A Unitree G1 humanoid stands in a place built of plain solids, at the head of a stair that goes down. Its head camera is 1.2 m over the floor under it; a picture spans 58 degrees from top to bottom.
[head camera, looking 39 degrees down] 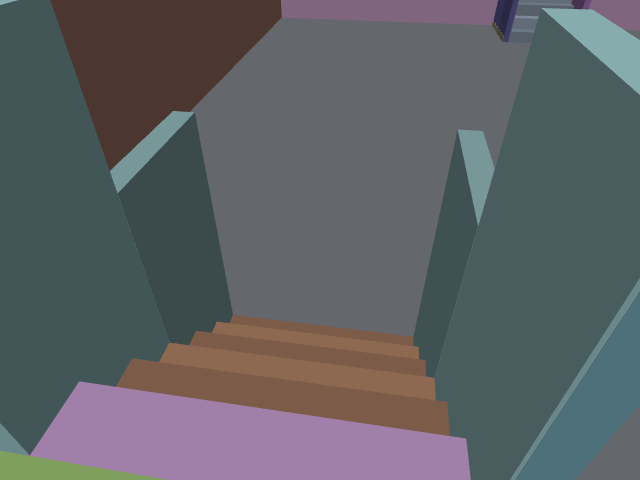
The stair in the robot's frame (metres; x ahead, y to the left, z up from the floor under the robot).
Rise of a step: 0.20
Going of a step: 0.23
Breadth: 1.20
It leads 9 degrees to the right of straight ahead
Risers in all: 6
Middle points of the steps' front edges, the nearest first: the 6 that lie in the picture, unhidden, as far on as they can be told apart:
0.69 0.17 0.00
0.92 0.14 -0.20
1.15 0.10 -0.40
1.38 0.07 -0.60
1.61 0.03 -0.80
1.84 -0.01 -1.00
